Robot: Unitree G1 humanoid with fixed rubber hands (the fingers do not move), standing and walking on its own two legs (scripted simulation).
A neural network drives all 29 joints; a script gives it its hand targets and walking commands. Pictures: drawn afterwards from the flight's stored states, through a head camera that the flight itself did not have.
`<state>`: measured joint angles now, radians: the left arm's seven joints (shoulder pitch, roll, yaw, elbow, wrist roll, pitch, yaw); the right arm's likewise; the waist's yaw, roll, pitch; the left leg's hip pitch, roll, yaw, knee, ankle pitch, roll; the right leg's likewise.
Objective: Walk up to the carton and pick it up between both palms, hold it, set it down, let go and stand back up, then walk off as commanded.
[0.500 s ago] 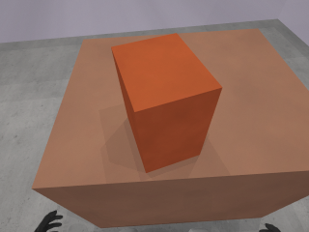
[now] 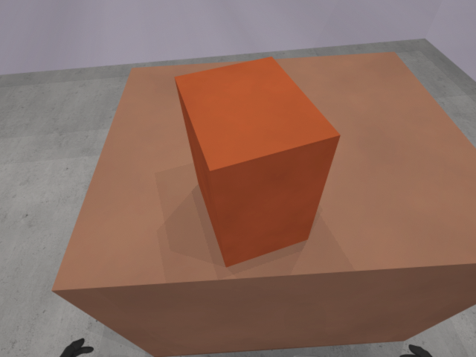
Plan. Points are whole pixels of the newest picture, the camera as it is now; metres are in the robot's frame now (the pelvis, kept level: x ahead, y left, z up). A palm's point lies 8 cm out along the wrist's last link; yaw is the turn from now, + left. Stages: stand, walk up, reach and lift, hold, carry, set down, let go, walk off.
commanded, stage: walk up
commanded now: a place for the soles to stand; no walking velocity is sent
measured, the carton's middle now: (247, 166) +0.40 +0.00 +0.10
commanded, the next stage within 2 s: reach and lift in 0.20 s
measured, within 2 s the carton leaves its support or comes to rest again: neither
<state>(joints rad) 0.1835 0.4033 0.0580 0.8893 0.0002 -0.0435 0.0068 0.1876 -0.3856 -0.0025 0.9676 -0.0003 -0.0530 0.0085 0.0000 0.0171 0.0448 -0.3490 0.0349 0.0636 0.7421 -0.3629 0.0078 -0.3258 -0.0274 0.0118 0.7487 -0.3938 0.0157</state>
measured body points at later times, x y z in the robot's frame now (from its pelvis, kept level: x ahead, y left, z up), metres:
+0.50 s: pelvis -0.01 -0.01 +0.00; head +0.02 -0.01 +0.45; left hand +0.18 +0.29 -0.08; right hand +0.17 -0.31 -0.10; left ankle +0.02 +0.12 -0.71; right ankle +0.01 -0.13 -0.71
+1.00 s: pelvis -0.01 -0.02 +0.02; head -0.01 -0.04 +0.47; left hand +0.16 +0.24 -0.02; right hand +0.16 -0.31 -0.04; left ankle +0.02 +0.12 -0.71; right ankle +0.01 -0.13 -0.71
